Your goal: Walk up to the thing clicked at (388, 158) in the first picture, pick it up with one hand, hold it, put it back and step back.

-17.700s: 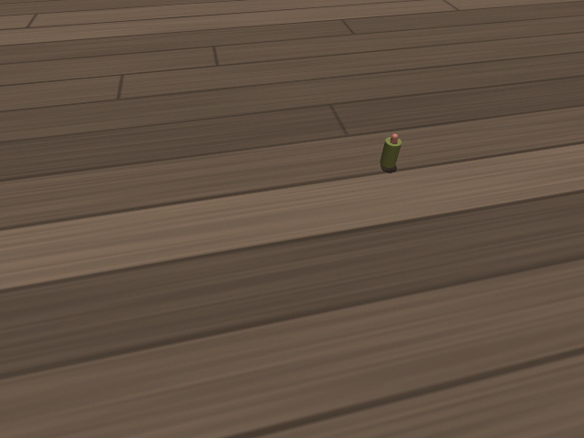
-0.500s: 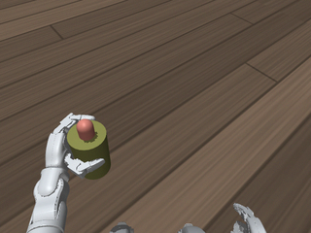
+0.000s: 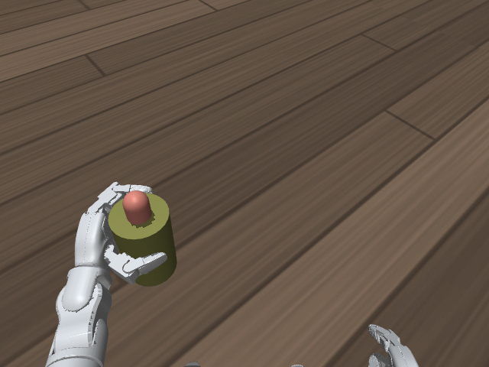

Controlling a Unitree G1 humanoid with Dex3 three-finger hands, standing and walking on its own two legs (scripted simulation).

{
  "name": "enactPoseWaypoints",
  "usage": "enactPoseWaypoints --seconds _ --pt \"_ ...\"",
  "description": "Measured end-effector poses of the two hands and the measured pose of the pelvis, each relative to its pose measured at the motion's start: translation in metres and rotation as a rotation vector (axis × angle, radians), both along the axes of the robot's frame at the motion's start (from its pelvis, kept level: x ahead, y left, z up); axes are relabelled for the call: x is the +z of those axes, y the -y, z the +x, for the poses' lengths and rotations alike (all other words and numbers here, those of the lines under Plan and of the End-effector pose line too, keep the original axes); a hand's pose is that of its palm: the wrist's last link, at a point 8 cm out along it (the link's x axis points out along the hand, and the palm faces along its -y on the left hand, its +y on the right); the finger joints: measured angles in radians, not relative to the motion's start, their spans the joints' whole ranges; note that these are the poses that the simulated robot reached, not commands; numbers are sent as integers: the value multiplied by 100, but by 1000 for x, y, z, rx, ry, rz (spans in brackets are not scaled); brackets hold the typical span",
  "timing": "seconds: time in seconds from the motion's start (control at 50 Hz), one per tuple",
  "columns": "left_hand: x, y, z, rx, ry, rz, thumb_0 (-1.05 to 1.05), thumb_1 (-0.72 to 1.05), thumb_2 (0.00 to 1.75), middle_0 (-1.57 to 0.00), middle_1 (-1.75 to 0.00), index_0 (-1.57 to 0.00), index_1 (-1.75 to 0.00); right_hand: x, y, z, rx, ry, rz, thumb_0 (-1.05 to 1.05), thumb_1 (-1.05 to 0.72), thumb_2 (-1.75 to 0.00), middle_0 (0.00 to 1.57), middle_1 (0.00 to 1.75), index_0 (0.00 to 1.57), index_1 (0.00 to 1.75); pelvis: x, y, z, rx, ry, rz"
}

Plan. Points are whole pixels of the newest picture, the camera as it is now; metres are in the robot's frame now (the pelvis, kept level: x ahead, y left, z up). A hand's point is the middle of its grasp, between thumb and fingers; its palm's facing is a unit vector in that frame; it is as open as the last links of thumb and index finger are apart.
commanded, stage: hold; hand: left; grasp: from the side
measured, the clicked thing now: (144, 234) +0.32 +0.16 +0.05
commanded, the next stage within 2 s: none
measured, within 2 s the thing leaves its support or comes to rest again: neither
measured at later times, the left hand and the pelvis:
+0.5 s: hand (135, 231) +0.32 +0.17 +0.07, palm faces +0.00 -1.00 +0.01, open 11.7 cm; pelvis -0.01 +0.00 +0.01, yaw +0 degrees
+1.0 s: hand (135, 232) +0.32 +0.17 +0.07, palm faces -0.01 -1.00 +0.02, open 11.7 cm; pelvis -0.01 +0.01 +0.01, yaw +0 degrees
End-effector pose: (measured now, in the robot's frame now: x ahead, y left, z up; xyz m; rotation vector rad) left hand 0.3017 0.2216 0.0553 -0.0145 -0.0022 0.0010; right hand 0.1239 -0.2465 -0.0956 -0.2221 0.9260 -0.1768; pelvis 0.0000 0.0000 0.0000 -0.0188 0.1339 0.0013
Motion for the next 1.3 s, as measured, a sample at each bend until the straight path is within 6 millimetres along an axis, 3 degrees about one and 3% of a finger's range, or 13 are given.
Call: enactPoseWaypoints --seconds 0.5,0.98,1.3 --pt "16 0 -7 -5 14 3 4 -56 106 -67 -100 -61 -95 11 -7 -4 4 31 7 1 -91 -90 20 30 20 30 9 -3 -7 -1 45 2" --pt "14 0 -7 -11 11 -3 4 -56 106 -67 -101 -61 -96 11 -9 -14 1 20 14 1 -91 -90 20 30 20 30 10 -6 -10 -4 49 1" --pt "15 2 -5 -10 17 -1 4 -56 106 -67 -101 -61 -96 12 -5 -9 4 23 8 1 -91 -91 20 30 20 30 11 -3 -9 -1 51 4"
